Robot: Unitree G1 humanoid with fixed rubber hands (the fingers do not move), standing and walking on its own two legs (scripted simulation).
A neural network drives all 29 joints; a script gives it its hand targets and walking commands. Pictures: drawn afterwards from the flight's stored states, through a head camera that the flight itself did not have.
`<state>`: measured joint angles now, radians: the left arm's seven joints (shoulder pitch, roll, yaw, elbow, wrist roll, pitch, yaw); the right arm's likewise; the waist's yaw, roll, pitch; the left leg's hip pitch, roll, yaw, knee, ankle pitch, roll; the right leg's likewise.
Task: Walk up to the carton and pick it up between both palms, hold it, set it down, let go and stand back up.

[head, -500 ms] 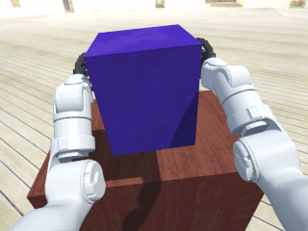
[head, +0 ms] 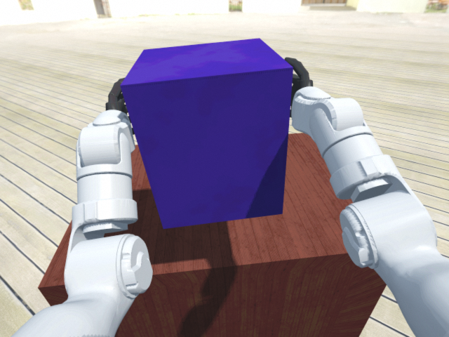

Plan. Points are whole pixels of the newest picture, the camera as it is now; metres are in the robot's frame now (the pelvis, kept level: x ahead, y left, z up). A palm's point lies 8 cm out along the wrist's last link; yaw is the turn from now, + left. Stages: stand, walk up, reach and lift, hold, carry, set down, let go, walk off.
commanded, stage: hold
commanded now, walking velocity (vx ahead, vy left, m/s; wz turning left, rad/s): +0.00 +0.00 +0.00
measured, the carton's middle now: (212, 131) +0.38 +0.01 +0.26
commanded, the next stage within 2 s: none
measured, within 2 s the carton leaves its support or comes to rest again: neither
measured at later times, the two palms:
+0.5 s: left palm (120, 120) +0.36 +0.16 +0.30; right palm (302, 100) +0.36 -0.14 +0.32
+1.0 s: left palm (117, 123) +0.38 +0.17 +0.29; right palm (295, 102) +0.37 -0.13 +0.31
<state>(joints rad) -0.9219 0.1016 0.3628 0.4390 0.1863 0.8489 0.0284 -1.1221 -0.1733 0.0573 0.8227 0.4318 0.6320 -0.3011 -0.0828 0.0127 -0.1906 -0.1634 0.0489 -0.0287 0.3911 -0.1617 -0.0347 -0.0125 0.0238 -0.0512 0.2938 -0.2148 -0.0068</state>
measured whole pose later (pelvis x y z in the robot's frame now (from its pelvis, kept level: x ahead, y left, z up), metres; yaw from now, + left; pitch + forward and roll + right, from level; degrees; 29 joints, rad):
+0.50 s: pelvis +0.00 +0.00 +0.00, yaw +0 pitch -4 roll -1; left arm -0.93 0.10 0.36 0.44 0.18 0.85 0.04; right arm -1.13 -0.18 0.06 0.83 0.43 0.64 -0.29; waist -0.08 0.02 -0.20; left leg -0.17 0.05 -0.02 0.39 -0.16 -0.03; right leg -0.02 0.03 -0.04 0.30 -0.21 -0.01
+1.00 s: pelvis +0.00 +0.00 +0.00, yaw +0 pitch -3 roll -2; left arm -0.94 0.13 0.33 0.44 0.17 0.86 0.03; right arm -1.14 -0.17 0.05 0.83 0.44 0.63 -0.30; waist -0.09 -0.01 -0.18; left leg -0.20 0.05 -0.03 0.40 -0.16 -0.03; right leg -0.04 0.02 -0.05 0.29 -0.21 0.00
